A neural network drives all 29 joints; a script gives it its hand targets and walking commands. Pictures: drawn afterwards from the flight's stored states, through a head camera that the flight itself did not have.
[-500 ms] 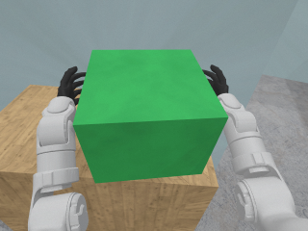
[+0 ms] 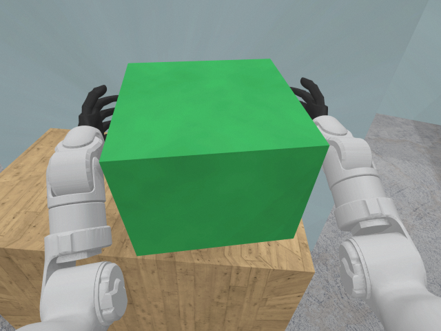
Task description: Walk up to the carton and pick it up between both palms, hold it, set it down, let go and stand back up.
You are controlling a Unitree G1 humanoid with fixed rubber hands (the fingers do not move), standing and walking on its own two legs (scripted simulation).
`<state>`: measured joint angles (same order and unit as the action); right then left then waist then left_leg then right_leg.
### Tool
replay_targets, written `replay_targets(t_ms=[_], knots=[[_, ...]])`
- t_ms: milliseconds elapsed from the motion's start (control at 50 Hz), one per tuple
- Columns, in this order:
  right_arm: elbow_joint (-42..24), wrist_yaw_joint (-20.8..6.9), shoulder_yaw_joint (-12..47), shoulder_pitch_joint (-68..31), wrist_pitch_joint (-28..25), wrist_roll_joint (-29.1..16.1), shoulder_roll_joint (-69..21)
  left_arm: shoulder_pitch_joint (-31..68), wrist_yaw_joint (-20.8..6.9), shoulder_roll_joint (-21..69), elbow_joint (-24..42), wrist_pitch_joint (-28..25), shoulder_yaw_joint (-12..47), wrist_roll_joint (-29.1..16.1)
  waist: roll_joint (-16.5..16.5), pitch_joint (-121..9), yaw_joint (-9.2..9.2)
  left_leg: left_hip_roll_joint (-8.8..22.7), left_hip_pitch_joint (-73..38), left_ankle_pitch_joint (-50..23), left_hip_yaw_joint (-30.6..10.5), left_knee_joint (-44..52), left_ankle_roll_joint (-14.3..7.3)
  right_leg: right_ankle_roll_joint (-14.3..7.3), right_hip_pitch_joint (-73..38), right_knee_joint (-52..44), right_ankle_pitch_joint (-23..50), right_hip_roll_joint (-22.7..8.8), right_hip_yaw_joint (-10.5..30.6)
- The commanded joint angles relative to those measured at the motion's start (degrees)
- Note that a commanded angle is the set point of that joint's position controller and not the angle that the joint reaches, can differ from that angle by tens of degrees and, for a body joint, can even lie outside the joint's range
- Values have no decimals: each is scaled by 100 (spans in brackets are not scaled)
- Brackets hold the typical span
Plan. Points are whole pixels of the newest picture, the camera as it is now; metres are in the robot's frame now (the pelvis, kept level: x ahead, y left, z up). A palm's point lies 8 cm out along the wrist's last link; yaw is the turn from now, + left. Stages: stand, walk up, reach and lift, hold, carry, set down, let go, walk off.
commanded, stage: hold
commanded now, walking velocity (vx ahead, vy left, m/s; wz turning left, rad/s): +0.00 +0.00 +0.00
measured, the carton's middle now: (209, 149) +0.38 +0.00 +0.20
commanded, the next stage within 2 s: none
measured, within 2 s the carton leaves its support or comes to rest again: neither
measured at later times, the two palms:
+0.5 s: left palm (93, 129) +0.36 +0.19 +0.25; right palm (315, 118) +0.37 -0.18 +0.26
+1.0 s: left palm (94, 129) +0.36 +0.19 +0.25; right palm (314, 118) +0.37 -0.18 +0.26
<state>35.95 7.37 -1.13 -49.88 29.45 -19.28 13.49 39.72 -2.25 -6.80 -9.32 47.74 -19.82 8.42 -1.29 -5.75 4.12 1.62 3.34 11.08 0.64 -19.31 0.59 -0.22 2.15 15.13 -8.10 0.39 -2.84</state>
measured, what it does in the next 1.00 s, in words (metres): stands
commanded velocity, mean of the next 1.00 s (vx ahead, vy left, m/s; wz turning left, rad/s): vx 0.00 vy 0.00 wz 0.00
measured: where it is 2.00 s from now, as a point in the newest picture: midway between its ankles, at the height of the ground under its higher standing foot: outside the picture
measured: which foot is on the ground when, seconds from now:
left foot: down 0.00-1.00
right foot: down 0.00-1.00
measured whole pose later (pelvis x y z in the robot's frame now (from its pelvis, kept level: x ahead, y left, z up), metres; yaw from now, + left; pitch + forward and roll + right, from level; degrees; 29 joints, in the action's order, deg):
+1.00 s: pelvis +0.00 +0.00 +0.00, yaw +1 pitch -4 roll -1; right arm 39.4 7.8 -0.5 -52.5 30.2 -19.7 14.3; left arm 42.0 -2.2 -7.9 -14.3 46.6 -19.3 7.8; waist -1.0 -7.1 4.5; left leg 1.5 4.9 10.8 -0.1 -19.6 0.6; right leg -0.3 3.2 14.8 -7.7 0.3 -3.4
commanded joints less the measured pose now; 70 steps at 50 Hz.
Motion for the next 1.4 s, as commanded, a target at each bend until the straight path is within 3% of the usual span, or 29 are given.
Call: replay_targets(t_ms=[0,460,1380], knots=[[-1458,-695,1497,-4099,-3,-553,-3399,4370,-858,2704,620,-347,2596,-853,282,-1623,91,-369,95,-1302,-42,298,170,130,-773,-31,1375,256,257],[-1229,-750,1410,-4459,-36,-645,-3529,4828,-818,2780,298,-561,2506,-992,287,-1876,35,-372,199,-1266,-133,296,127,116,-695,-29,1221,290,239],[-1401,-730,1459,-4335,27,-699,-3438,4663,-829,2750,486,-473,2536,-951,314,-1837,53,-376,130,-1465,-133,241,182,113,-756,-9,1414,307,244]])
